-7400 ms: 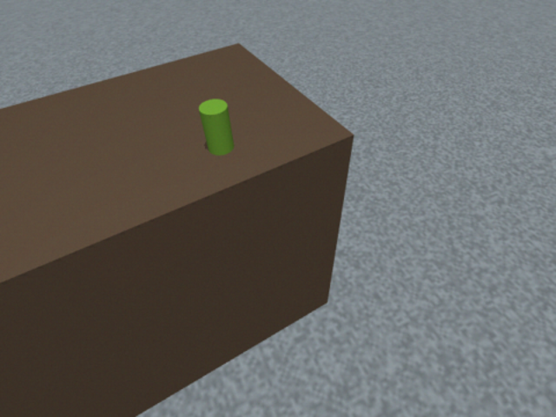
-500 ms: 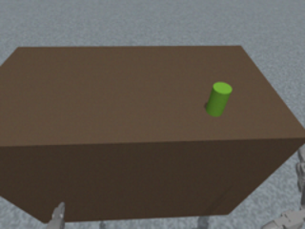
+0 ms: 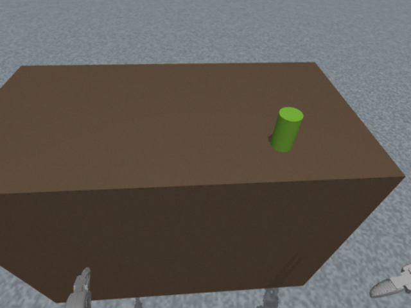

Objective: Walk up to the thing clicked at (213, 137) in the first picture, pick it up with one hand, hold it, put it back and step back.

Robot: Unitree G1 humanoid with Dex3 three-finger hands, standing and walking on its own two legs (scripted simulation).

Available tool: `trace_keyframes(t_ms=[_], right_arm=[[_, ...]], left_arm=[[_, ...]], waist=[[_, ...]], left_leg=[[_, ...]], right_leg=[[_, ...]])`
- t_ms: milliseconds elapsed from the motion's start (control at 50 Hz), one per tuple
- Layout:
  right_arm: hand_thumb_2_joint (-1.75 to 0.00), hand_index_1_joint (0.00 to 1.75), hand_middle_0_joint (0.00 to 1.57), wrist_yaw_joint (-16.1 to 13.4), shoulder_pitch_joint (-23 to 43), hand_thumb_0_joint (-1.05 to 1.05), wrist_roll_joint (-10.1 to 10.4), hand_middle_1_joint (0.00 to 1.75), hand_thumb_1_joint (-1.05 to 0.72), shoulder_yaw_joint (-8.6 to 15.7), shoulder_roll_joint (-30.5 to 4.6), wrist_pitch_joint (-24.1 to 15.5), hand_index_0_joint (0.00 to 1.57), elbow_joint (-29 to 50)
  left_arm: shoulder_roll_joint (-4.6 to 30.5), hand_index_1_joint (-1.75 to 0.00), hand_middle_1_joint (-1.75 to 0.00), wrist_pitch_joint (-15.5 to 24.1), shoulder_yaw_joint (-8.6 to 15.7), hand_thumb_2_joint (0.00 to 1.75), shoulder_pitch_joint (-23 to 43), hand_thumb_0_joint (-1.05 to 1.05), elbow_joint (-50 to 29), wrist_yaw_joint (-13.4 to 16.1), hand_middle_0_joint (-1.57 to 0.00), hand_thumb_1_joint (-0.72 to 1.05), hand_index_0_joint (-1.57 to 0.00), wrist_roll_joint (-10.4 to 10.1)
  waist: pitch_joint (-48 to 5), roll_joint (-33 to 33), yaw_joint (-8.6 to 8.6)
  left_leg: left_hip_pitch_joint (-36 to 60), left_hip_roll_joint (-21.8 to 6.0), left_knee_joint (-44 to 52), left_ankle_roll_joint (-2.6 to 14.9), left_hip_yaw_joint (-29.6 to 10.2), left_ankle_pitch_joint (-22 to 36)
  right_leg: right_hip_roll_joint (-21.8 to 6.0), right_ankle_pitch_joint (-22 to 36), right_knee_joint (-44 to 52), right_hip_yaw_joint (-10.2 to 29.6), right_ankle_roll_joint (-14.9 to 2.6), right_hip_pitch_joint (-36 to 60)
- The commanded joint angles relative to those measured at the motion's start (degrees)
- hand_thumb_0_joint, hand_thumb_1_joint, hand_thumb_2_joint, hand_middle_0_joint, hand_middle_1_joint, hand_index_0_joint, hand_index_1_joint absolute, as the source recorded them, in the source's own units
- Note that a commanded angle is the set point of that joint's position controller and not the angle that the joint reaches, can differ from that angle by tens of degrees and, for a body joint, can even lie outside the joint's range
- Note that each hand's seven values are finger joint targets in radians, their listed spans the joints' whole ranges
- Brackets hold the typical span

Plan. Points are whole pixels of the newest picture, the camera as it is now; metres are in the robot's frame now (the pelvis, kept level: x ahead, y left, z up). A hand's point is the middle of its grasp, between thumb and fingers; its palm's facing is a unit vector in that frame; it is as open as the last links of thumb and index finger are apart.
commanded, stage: rise first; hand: right
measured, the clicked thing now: (285, 130) +0.50 -0.19 +0.07
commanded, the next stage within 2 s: go down in 0.50 s
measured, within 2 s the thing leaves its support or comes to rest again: neither
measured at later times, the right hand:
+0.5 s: hand out of the picture +0.19 -0.26 +0.17, palm faces +0.42 +0.79 -0.44, open 17.6 cm
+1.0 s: hand out of the picture +0.22 -0.27 +0.17, palm faces +0.40 +0.83 -0.39, open 17.4 cm
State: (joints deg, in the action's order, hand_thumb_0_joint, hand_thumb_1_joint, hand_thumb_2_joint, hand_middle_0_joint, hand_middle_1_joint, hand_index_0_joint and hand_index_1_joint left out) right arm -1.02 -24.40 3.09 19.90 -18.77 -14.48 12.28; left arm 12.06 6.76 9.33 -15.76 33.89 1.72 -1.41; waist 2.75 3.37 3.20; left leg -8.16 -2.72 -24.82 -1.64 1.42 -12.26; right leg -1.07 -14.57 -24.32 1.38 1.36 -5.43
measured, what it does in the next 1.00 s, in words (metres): stands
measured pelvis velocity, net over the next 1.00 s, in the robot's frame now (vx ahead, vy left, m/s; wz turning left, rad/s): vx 0.01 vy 0.00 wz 0.00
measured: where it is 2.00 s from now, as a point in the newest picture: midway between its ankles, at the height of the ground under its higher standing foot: outside the picture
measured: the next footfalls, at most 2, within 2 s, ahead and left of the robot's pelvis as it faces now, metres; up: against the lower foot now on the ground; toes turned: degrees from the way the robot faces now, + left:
none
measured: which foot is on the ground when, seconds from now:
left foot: down 0.00-1.00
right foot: down 0.00-1.00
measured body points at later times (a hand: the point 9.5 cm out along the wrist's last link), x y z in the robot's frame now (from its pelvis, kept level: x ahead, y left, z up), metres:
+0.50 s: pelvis +0.00 +0.00 +0.00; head -0.01 +0.03 +0.45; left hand +0.16 +0.26 -0.09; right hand +0.17 -0.30 +0.19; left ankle +0.02 +0.14 -0.74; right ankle -0.01 -0.14 -0.74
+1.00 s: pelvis +0.01 +0.00 +0.00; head +0.00 +0.01 +0.45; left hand +0.18 +0.27 -0.08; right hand +0.19 -0.32 +0.19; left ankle +0.02 +0.14 -0.74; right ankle -0.01 -0.14 -0.74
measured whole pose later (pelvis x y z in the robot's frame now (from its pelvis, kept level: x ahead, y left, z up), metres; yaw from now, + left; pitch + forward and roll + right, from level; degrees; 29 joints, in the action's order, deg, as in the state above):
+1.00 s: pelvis +0.01 +0.00 +0.00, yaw +0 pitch -3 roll +0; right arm 4.9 -17.3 4.6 27.1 -19.8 -19.5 11.1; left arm 11.6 6.7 10.1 -13.2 35.7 2.8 -0.3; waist 1.0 1.7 2.5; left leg -8.9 -2.5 -25.5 -1.7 1.5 -13.4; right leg -1.3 -15.8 -25.1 1.4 1.5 -6.2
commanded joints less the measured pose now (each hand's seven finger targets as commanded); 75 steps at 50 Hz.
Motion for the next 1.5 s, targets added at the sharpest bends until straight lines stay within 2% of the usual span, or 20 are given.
trace_keyframes(t_ms=[0, 60, 200, 220, 320, 500, 540, 600, 620, 640, 740, 840, 920, 1040, 1060, 1180, 1280, 1340, 1440, 1480], right_arm=[[-0.04, 0.06, 0.04, -0.8, 6.7, 0.00, 0.3, 0.06, 0.57, 6.7, -11.2, -4.7, 0.05, 12.4], [-0.04, 0.06, 0.04, -0.9, 6.7, 0.00, 0.4, 0.06, 0.58, 8.5, -12.7, -5.3, 0.05, 12.3], [-0.04, 0.06, 0.04, -0.8, 7.4, 0.00, 0.7, 0.06, 0.58, 9.0, -12.8, -6.3, 0.05, 12.9], [-0.04, 0.06, 0.04, -0.6, 6.8, 0.00, 0.6, 0.06, 0.57, 8.3, -11.8, -6.4, 0.05, 13.1], [-0.04, 0.06, 0.04, -0.9, 7.3, 0.00, 0.6, 0.06, 0.58, 9.8, -13.6, -6.6, 0.05, 14.1], [-0.05, 0.06, 0.04, -0.6, 7.4, 0.00, 0.9, 0.06, 0.55, 11.2, -14.1, -7.7, 0.05, 16.3], [-0.06, 0.06, 0.04, -0.3, 5.5, 0.00, 0.9, 0.06, 0.55, 10.2, -13.0, -7.4, 0.05, 15.7], [-0.05, 0.05, 0.05, -0.1, 6.1, 0.00, 1.0, 0.05, 0.47, 10.4, -13.0, -7.3, 0.05, 15.8], [-0.04, 0.05, 0.04, 0.2, 8.4, 0.00, 0.1, 0.05, 0.52, 9.3, -8.4, -9.9, 0.05, 19.3], [-0.04, 0.05, 0.04, 0.2, 8.3, 0.00, 0.5, 0.05, 0.52, 11.9, -11.0, -10.6, 0.05, 17.7], [-0.03, 0.05, 0.05, 1.3, 8.3, 0.00, 1.2, 0.05, 0.51, 13.1, -11.9, -9.4, 0.05, 8.9], [-0.04, 0.05, 0.04, 3.6, 13.3, 0.00, 1.8, 0.05, 0.52, 12.1, -12.6, -9.2, 0.05, 12.5], [-0.04, 0.05, 0.04, 5.1, 15.0, 0.00, 2.3, 0.05, 0.52, 14.0, -15.2, -8.5, 0.05, 11.4], [-0.04, 0.05, 0.04, 7.0, 19.9, 0.00, 5.7, 0.05, 0.52, 17.3, -17.5, -4.9, 0.05, 5.5], [-0.04, 0.05, 0.04, 7.7, 21.1, 0.00, 6.3, 0.05, 0.53, 16.8, -16.9, -4.3, 0.05, 4.8], [-0.04, 0.05, 0.04, 13.5, 31.8, 0.00, 7.9, 0.05, 0.52, 15.0, -20.9, -0.4, 0.05, -3.1], [-0.04, 0.05, 0.04, 17.4, 41.9, 0.00, 9.8, 0.05, 0.51, 20.2, -30.7, 3.3, 0.05, -9.2], [-0.03, 0.04, 0.05, 20.1, 46.7, 0.00, 11.3, 0.04, 0.51, 19.1, -30.6, 6.8, 0.05, -15.6], [-0.04, 0.05, 0.03, 25.4, 50.3, 0.00, 12.3, 0.05, 0.58, 15.5, -30.0, 12.2, 0.04, -22.2], [-0.05, 0.05, 0.03, 26.7, 52.7, 0.00, 12.2, 0.05, 0.61, 15.9, -31.8, 13.2, 0.04, -23.1]], left_arm=[[4.9, -0.05, -0.04, 3.6, -0.5, 0.05, 5.0, 0.00, -10.1, 0.1, -0.06, -0.57, -0.05, 0.1], [8.7, -0.05, -0.04, 3.9, 3.4, 0.05, 4.3, 0.00, -10.4, 0.5, -0.06, -0.57, -0.05, 0.1], [7.8, -0.05, -0.04, 4.4, 2.9, 0.06, 5.0, 0.00, -9.9, 0.3, -0.05, -0.57, -0.04, 0.1], [5.6, -0.05, -0.04, 4.2, 0.8, 0.06, 5.0, 0.00, -9.0, 0.0, -0.06, -0.57, -0.04, 0.1], [8.6, -0.05, -0.05, 4.5, 3.5, 0.06, 6.2, 0.00, -10.0, 0.6, -0.05, -0.57, -0.05, 0.2], [5.6, -0.06, -0.05, 4.1, 1.5, 0.08, 4.0, 0.00, -8.1, 0.1, -0.06, -0.57, -0.05, 0.0], [7.3, -0.06, -0.05, 4.0, 3.7, 0.08, 4.0, 0.00, -8.2, 0.1, -0.06, -0.57, -0.05, 0.0], [5.8, -0.04, -0.05, 3.4, 2.4, 0.00, 3.1, 0.00, -5.6, -0.2, -0.05, -0.49, -0.07, -0.1], [1.9, -0.05, -0.05, 3.8, -0.9, 0.04, 6.4, 0.00, -7.0, -0.8, -0.05, -0.54, -0.05, 1.4], [5.8, -0.05, -0.05, 3.8, 3.6, 0.04, 6.0, 0.00, -6.3, -0.2, -0.05, -0.54, -0.05, 1.3], [10.5, -0.05, -0.05, 2.9, 7.0, 0.04, 7.9, 0.00, -6.0, 1.0, -0.05, -0.55, -0.04, 1.6], [3.5, -0.05, -0.04, 2.6, -0.2, 0.05, 9.8, 0.00, -7.2, 0.7, -0.05, -0.55, -0.04, 1.1], [7.7, -0.05, -0.04, 2.4, 3.9, 0.04, 6.6, 0.00, -7.0, 1.7, -0.05, -0.54, -0.05, 1.3], [8.2, -0.04, -0.05, 1.9, 4.1, 0.04, 7.1, 0.00, -4.8, 2.6, -0.05, -0.54, -0.05, 1.3], [6.3, -0.04, -0.04, 2.1, 1.5, 0.04, 9.4, 0.00, -5.3, 2.5, -0.05, -0.54, -0.05, 1.2], [7.2, -0.04, -0.04, 3.1, -1.5, 0.04, 14.8, 0.00, -8.3, 5.5, -0.05, -0.54, -0.05, 0.5], [8.9, -0.05, -0.05, 3.9, -1.2, 0.04, 5.5, 0.00, -3.4, 7.4, -0.05, -0.54, -0.05, 0.3], [9.5, -0.05, -0.05, 4.5, -1.4, 0.04, 4.8, 0.00, -3.0, 7.6, -0.05, -0.55, -0.05, 0.3], [5.4, -0.05, -0.05, 5.1, -7.7, 0.05, 8.1, 0.00, -0.8, 6.6, -0.05, -0.56, -0.04, 0.1], [8.7, -0.05, -0.05, 6.0, -6.1, 0.05, 9.8, 0.00, -2.1, 6.9, -0.05, -0.56, -0.04, 0.3]], waist=[[-2.4, -1.9, 0.24], [-3.7, -1.2, -0.14], [-3.1, -1.1, 0.05], [-2.6, -1.0, 0.69], [-4.8, -1.3, 0.19], [-3.7, -0.7, 0.81], [-4.5, -1.0, 0.24], [-2.5, -0.1, 0.14], [-6.7, -3.2, -0.65], [-8.2, -2.4, -0.51], [-3.9, -4.2, -1.62], [-4.2, -1.4, -0.16], [-5.9, 0.2, -1.56], [-8.1, 0.8, -1.96], [-7.4, 0.7, -0.89], [-9.0, -3.8, -2.18], [-14.3, 2.0, -1.92], [-12.9, 3.5, -2.96], [-9.8, 4.0, -1.72], [-11.4, 3.0, -1.43]], left_leg=[[1.8, 2.2, 4.6, 1.48, 3.2, 1.7], [2.1, 2.1, 4.4, 1.59, 3.2, 2.2], [2.3, 2.1, 5.1, 1.54, 3.1, 0.9], [2.1, 2.1, 5.2, 1.54, 3.2, 0.3], [3.0, 2.0, 4.5, 1.56, 3.1, 4.1], [3.4, 1.9, 4.4, 1.43, 3.2, 5.6], [3.5, 1.9, 4.0, 1.35, 3.3, 6.7], [2.3, 2.0, 4.3, 1.42, 3.3, 5.9], [1.9, 2.7, 2.9, 0.59, 2.9, 7.5], [2.3, 2.5, 2.7, 0.49, 2.7, 8.1], [0.3, 2.5, 3.1, 0.41, 2.8, 6.3], [0.9, 2.3, 3.6, 0.66, 2.4, 4.8], [1.1, 2.6, 2.6, 0.81, 2.5, 7.8], [1.7, 2.2, 2.4, 0.58, 2.4, 12.1], [1.8, 2.3, 2.5, 0.66, 2.6, 10.7], [0.5, 1.9, 3.5, 0.44, 2.1, 7.3], [1.4, 1.9, 1.5, 0.81, 2.6, 14.2], [0.0, 2.3, 1.5, 1.11, 2.8, 14.2], [-1.8, 2.2, 2.1, 1.50, 2.4, 11.3], [-1.5, 2.7, 1.9, 1.73, 2.5, 10.2]], right_leg=[[1.7, 5.4, 5.1, -3.2, -1.81, -4.6], [1.7, 5.9, 5.4, -3.1, -1.64, -3.7], [1.8, 4.6, 5.5, -3.2, -1.83, -4.5], [1.9, 4.3, 5.6, -3.2, -1.81, -4.7], [1.6, 7.8, 5.1, -3.1, -1.63, -3.5], [2.0, 9.3, 4.6, -3.3, -1.73, -3.1], [2.0, 10.4, 4.4, -3.3, -1.67, -2.6], [2.0, 9.4, 4.8, -3.2, -1.70, -3.7], [1.9, 10.1, 3.4, -2.2, -1.61, -2.2], [2.0, 10.6, 3.1, -2.2, -1.63, -1.5], [2.0, 8.4, 3.7, -1.9, -1.67, -3.5], [2.2, 6.9, 3.9, -2.3, -1.61, -4.5], [2.0, 9.5, 3.7, -2.0, -1.24, -2.8], [2.2, 13.0, 2.4, -2.0, -1.22, -2.4], [2.0, 12.1, 2.7, -1.7, -1.16, -3.4], [2.0, 8.0, 2.9, -1.3, -2.18, -2.7], [2.0, 15.4, 2.0, -1.0, -1.41, 0.7], [1.6, 16.3, 1.9, -1.1, -1.07, -0.6], [1.4, 13.5, 2.1, -1.1, -1.37, -4.9], [0.8, 13.2, 2.3, -0.5, -1.35, -4.9]])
